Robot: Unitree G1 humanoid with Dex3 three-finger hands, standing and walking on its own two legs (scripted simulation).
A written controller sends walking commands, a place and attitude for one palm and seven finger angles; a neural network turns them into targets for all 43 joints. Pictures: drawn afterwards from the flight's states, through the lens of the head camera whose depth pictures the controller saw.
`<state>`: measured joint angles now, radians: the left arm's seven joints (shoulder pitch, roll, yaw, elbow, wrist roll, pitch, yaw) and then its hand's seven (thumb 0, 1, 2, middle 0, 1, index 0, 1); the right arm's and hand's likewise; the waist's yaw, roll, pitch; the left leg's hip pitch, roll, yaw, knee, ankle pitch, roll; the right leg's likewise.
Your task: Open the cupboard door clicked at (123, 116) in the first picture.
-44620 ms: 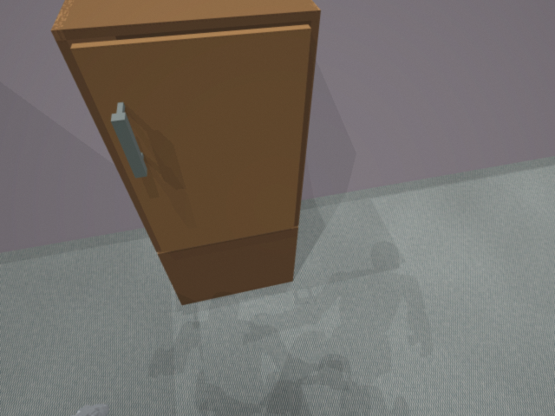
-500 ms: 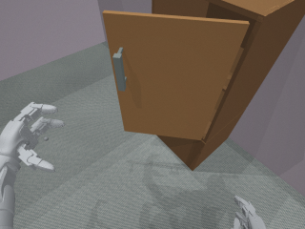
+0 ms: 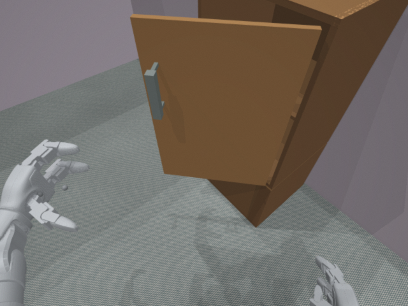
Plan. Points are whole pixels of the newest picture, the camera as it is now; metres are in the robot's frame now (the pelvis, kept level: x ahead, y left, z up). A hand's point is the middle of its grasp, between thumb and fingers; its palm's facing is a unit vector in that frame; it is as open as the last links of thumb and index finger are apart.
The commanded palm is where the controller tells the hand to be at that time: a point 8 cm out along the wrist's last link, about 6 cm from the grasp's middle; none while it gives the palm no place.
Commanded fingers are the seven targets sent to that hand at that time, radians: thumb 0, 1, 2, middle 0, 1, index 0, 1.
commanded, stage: move the hooked fingers beside the handle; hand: left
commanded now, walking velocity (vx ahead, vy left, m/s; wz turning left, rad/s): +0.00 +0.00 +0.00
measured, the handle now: (156, 91) +0.60 +0.16 +0.08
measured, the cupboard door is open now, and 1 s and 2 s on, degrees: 42 42 42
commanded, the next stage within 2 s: none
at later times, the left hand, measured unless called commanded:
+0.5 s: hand (90, 151) +0.38 +0.26 +0.09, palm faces -0.08 -1.00 +0.00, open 14.0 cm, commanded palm +0.37 +0.31 +0.09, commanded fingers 0.00 -0.50 0.30 -0.30 -1.20 -0.30 -1.20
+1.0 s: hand (109, 124) +0.46 +0.24 +0.09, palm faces -0.10 -1.00 +0.01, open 14.0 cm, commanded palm +0.45 +0.29 +0.09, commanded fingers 0.00 -0.50 0.30 -0.30 -1.20 -0.30 -1.20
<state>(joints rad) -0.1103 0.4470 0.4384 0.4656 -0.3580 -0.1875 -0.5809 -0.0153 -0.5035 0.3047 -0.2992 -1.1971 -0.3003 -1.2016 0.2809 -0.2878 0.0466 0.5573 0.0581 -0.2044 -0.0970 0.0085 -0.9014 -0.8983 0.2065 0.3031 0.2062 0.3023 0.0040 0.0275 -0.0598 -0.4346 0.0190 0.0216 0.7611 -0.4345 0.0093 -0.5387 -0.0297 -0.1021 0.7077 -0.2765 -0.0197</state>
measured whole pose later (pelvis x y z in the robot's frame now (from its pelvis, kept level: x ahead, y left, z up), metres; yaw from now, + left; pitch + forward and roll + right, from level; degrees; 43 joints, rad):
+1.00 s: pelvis +0.00 +0.02 -0.01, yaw -2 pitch +15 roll -2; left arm -0.77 0.57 0.41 1.09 -0.20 -0.30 -0.50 -0.02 -0.50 0.30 -0.30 -1.20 -0.30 -1.20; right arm 0.38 -0.29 0.05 0.60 0.03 -0.03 -0.06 0.00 -0.90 -0.90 0.21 0.30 0.21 0.30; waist -0.11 0.00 -0.08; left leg -0.65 0.02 0.05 0.85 -0.46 0.03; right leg -0.75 -0.03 -0.07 0.76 -0.27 0.00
